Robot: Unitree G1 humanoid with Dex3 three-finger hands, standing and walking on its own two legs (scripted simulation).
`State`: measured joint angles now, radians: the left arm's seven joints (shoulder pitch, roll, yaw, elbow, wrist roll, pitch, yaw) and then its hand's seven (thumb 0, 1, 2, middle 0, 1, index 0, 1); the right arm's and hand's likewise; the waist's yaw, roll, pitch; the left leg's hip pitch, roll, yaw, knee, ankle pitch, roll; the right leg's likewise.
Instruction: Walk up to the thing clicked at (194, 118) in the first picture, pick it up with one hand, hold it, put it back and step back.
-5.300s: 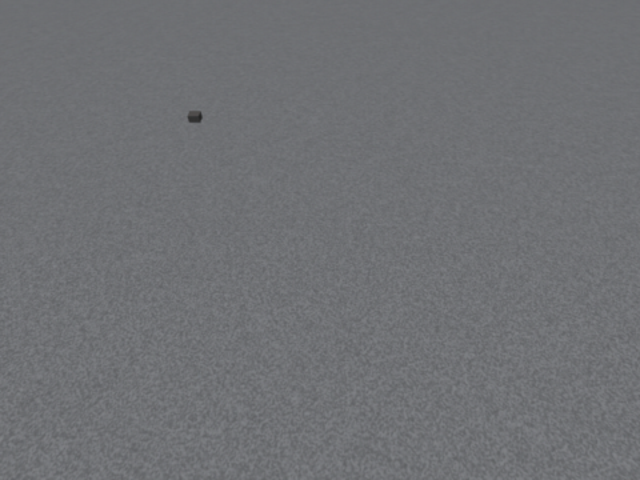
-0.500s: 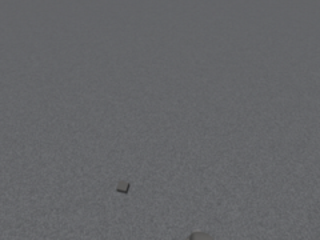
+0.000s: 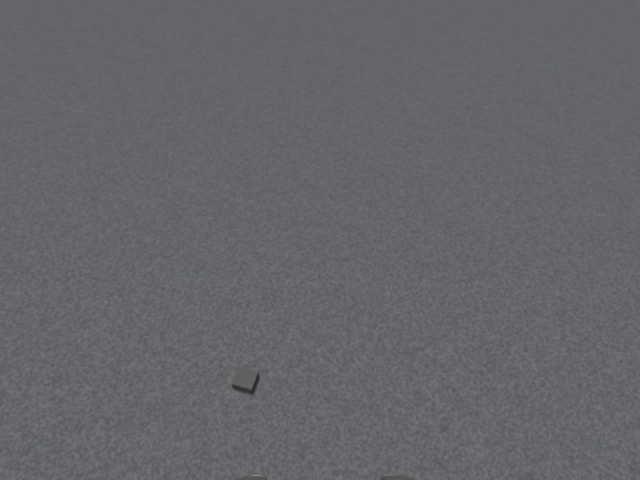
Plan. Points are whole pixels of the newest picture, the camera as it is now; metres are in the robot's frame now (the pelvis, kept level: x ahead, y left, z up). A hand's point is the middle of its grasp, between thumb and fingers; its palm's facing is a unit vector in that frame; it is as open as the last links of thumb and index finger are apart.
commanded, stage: walk up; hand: left
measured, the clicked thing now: (245, 380) +0.51 +0.22 -0.73
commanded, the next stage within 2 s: stand in 1.56 s
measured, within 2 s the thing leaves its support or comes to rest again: neither
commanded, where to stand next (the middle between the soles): +0.13 -0.01 m, yaw -1 degrees
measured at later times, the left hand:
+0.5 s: hand out of the picture +0.05 +0.26 -0.13, palm faces +0.00 -0.93 -0.36, open 7.4 cm
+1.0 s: hand out of the picture +0.13 +0.24 -0.13, palm faces -0.04 -0.95 -0.32, open 7.4 cm
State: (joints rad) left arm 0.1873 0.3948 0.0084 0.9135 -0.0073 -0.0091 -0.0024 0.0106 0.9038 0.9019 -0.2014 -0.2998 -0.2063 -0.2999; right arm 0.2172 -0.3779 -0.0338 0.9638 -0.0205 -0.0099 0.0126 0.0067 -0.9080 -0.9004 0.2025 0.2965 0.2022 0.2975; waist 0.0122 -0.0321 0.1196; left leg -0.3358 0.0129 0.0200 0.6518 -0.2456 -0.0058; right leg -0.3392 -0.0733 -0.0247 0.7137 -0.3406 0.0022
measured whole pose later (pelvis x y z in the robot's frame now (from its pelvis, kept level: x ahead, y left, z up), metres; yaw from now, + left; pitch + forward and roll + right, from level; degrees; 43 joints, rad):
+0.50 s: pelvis +0.02 +0.00 +0.02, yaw +1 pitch -2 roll -1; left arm 0.17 0.36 -0.01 1.15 0.00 -0.03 -0.02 0.01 0.91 0.90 -0.20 -0.30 -0.20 -0.30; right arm 0.06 -0.36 0.00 1.09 0.00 -0.01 0.02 0.01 -0.91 -0.90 0.20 0.30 0.20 0.30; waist 0.03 0.04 0.07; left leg -0.23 0.03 0.00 0.44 -0.16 -0.02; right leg -0.18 -0.04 -0.04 0.42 -0.19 0.03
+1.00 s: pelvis +0.04 +0.00 +0.03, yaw +0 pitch -2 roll +0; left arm 0.06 0.34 0.00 1.15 0.01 -0.02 -0.02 0.01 0.91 0.90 -0.20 -0.30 -0.20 -0.30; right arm 0.09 -0.35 0.00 1.16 -0.01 -0.01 0.02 0.01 -0.91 -0.90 0.20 0.30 0.20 0.30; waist -0.02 0.00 0.06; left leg -0.17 0.03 0.01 0.34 -0.14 -0.02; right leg -0.13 -0.04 -0.03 0.33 -0.16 0.03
